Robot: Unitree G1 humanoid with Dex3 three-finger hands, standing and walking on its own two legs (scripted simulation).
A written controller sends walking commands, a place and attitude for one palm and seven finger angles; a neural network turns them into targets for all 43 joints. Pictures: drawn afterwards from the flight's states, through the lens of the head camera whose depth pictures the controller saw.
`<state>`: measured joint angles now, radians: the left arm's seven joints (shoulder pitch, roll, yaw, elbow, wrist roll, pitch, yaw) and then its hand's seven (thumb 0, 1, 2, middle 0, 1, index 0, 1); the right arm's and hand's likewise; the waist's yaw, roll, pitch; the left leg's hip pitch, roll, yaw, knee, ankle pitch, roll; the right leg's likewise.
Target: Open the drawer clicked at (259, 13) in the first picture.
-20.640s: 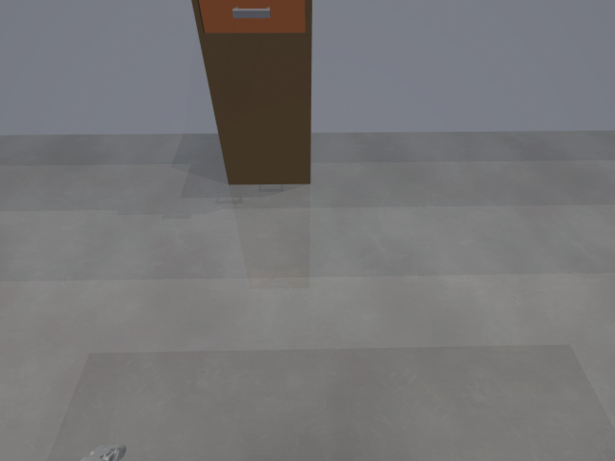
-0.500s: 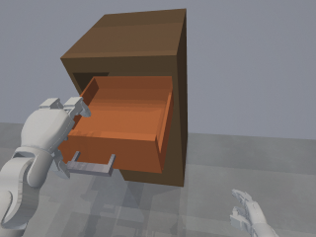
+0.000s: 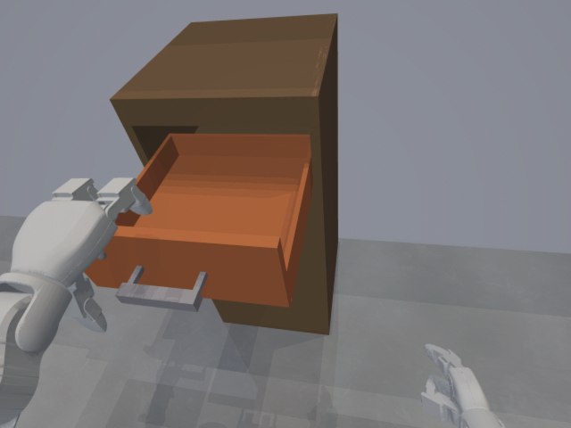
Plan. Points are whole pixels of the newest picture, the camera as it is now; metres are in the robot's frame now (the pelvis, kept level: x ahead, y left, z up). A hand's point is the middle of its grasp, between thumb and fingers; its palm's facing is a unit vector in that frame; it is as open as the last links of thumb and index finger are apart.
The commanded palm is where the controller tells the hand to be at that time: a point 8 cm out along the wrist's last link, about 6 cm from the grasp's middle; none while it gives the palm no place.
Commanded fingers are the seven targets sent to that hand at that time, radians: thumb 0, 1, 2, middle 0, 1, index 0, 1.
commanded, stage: draw the hand back to the body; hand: left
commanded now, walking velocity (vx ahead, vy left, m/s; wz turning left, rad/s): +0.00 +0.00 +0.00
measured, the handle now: (164, 285) +0.29 +0.25 +0.04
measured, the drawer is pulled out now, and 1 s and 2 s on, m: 0.29 0.29 0.29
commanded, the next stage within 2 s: step back with the hand held close in 1.36 s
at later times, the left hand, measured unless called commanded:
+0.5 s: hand (98, 253) +0.23 +0.23 +0.21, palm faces +0.35 -0.74 -0.57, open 13.7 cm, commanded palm +0.17 +0.27 +0.23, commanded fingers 0.00 -0.22 0.42 -0.28 -1.02 -0.28 -1.02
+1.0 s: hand (82, 251) +0.22 +0.24 +0.22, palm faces +0.44 -0.80 -0.40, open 10.1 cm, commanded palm +0.16 +0.28 +0.23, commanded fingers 0.00 0.65 0.80 -0.22 -0.46 -0.22 -0.46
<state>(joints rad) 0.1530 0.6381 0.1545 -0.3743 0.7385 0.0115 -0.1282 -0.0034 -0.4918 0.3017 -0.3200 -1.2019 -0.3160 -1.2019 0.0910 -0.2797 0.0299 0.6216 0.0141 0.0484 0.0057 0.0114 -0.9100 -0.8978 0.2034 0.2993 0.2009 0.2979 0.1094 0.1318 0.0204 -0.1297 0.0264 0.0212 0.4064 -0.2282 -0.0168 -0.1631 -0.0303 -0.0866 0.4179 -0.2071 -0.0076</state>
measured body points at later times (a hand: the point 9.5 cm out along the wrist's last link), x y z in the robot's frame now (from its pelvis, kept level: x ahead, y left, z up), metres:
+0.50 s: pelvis +0.00 +0.00 +0.00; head +0.00 -0.03 +0.45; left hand +0.20 +0.27 +0.24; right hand +0.22 -0.19 -0.08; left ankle +0.00 +0.13 -0.74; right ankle +0.01 -0.11 -0.74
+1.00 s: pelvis +0.02 +0.01 +0.00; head +0.01 -0.02 +0.45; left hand +0.19 +0.28 +0.24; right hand +0.21 -0.21 -0.08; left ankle +0.00 +0.13 -0.74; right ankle +0.01 -0.11 -0.74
